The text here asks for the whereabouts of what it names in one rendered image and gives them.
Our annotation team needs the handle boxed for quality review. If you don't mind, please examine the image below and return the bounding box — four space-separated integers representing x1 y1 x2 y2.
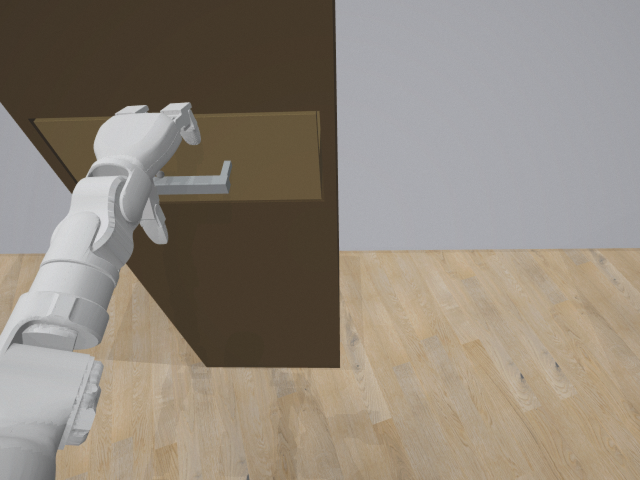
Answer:
153 161 232 195

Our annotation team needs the robot left hand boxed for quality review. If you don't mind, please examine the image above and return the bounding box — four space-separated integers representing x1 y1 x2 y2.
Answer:
94 102 201 244

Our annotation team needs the cabinet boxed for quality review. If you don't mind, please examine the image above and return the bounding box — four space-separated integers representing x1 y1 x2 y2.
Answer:
0 0 340 368

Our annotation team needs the robot left upper arm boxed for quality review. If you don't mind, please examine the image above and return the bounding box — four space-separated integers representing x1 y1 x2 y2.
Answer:
0 343 104 480

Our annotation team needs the left robot forearm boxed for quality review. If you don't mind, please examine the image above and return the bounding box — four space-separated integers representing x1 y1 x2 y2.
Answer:
0 158 152 361

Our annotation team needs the drawer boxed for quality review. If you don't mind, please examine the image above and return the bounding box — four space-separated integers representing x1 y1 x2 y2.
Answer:
34 111 323 202

